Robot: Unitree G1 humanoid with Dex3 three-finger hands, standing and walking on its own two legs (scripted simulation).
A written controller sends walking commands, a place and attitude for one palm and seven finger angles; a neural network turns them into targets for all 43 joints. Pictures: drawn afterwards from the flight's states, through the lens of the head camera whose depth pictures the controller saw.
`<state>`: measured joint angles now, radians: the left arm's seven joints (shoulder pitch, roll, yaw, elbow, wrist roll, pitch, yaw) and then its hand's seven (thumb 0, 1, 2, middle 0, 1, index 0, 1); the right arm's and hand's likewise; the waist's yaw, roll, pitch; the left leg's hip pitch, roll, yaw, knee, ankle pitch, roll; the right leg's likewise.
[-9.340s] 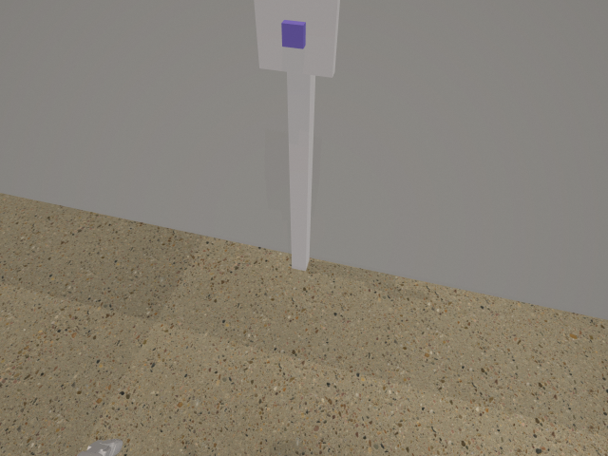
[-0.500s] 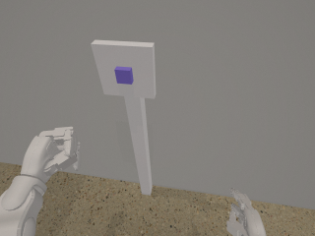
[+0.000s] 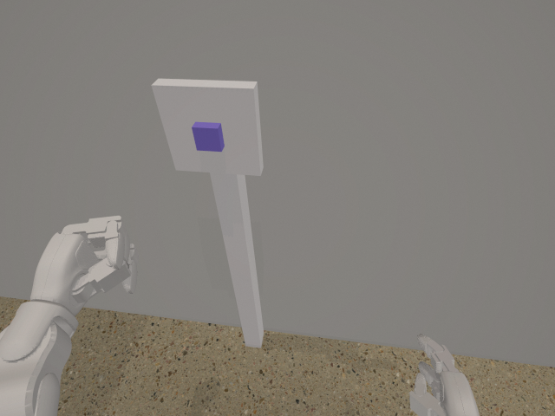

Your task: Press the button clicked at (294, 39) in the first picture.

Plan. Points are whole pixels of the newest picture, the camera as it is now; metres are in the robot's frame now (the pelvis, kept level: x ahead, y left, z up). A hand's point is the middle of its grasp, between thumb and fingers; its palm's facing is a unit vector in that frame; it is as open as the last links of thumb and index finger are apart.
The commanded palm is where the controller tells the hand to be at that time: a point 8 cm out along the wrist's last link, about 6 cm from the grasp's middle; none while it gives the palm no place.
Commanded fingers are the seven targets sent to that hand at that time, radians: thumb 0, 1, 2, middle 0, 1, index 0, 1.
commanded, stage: aim a knuckle at the button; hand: left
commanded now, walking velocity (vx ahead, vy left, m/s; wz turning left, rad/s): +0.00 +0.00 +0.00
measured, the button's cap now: (209, 136) +0.54 +0.19 +0.16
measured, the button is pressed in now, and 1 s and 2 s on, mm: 0 0 0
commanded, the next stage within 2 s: press the button with the knuckle in 2.00 s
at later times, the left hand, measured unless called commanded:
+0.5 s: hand (162, 227) +0.31 +0.20 +0.16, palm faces -0.01 -1.00 -0.04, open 3.1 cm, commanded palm +0.28 +0.25 +0.15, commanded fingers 0.00 0.90 0.90 -1.30 -1.50 -1.30 -1.50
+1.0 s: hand (193, 192) +0.40 +0.19 +0.14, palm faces -0.01 -1.00 +0.00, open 3.1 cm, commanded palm +0.38 +0.24 +0.14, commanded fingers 0.00 0.90 0.90 -1.30 -1.50 -1.30 -1.50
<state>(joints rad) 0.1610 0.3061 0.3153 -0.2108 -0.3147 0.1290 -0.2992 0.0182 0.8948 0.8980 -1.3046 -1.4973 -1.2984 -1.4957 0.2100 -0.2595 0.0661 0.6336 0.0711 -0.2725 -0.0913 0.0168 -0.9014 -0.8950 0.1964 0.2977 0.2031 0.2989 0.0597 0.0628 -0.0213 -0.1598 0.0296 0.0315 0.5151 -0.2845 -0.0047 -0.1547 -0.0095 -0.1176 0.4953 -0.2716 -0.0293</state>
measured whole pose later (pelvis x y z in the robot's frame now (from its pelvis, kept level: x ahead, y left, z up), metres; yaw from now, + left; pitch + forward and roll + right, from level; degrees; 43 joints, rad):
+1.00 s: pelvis +0.01 +0.01 +0.00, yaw -1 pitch +1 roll +0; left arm -0.45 0.29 0.25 0.47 -0.21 0.04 -0.20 0.02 0.90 0.90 -1.30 -1.50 -1.30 -1.50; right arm 0.24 -0.25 0.05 0.67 0.07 -0.16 -0.09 0.01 -0.90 -0.89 0.20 0.30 0.20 0.30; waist -0.01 0.03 -0.02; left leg -0.24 0.02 0.06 0.51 -0.29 0.01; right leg -0.26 -0.02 -0.08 0.51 -0.27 -0.01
